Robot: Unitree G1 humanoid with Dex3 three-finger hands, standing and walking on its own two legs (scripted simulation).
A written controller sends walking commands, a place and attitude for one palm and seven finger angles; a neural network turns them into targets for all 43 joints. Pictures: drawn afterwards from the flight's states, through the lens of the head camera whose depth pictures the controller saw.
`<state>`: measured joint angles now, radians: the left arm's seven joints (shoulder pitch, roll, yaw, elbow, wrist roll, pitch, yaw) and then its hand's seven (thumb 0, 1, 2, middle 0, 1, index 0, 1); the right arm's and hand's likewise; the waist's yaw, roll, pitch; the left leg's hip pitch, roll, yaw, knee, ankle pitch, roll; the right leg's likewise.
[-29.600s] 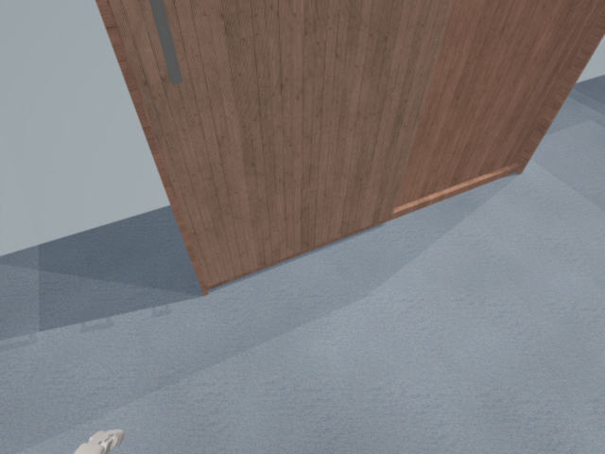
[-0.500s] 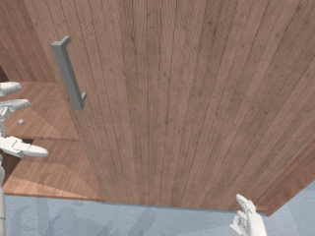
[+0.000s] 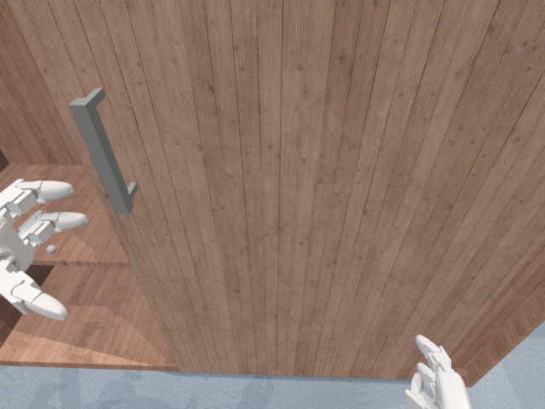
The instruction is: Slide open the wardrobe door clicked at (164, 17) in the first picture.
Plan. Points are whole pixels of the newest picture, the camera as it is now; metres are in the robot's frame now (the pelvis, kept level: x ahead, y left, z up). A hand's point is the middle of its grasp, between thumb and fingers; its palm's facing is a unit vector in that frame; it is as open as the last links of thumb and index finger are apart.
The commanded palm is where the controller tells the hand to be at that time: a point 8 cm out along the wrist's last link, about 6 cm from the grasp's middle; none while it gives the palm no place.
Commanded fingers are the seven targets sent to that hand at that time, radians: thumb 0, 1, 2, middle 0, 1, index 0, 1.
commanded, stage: draw the hand back to the body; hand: left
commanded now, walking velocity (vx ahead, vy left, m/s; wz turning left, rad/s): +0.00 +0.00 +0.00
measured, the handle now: (111, 154) +0.40 +0.30 +0.20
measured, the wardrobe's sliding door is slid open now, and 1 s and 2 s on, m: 0.68 0.68 0.68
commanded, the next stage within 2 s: step back with the hand held close in 1.32 s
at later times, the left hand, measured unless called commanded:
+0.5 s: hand (36, 273) +0.20 +0.29 +0.18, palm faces +0.52 -0.79 -0.32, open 13.1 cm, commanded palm +0.15 +0.32 +0.19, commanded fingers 0.00 0.14 0.53 -0.23 -0.75 -0.23 -0.75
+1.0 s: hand (76, 270) +0.21 +0.26 +0.17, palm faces +0.43 -0.83 -0.37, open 8.3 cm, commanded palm +0.16 +0.29 +0.18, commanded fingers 0.00 0.90 0.90 -0.20 -0.30 -0.20 -0.30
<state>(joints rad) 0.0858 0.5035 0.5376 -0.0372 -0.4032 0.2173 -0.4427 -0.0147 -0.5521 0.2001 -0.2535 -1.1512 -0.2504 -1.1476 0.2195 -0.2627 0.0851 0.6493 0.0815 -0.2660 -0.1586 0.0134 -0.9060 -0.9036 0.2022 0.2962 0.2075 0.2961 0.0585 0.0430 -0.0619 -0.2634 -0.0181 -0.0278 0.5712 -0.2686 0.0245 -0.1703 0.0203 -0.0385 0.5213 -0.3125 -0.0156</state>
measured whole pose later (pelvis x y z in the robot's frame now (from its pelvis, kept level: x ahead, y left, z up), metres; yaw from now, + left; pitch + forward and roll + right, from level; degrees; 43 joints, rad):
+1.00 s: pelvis +0.02 +0.00 +0.01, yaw -1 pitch -3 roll +0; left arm 0.47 0.36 0.33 -0.43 -0.09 -0.07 0.09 0.01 0.69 0.80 -0.22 -0.42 -0.22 -0.42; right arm 0.19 -0.23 0.02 0.64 0.00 -0.12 -0.08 0.01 -0.91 -0.90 0.20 0.30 0.21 0.30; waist 0.08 0.04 -0.02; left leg -0.15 -0.03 0.00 0.46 -0.25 0.03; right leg -0.07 0.01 -0.01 0.42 -0.29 -0.01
